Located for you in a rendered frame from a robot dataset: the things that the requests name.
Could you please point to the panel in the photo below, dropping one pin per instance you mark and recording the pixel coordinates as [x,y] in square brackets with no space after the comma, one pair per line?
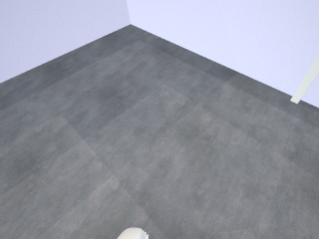
[307,81]

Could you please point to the robot left thigh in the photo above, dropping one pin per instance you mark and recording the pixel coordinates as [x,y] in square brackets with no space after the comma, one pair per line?
[134,233]

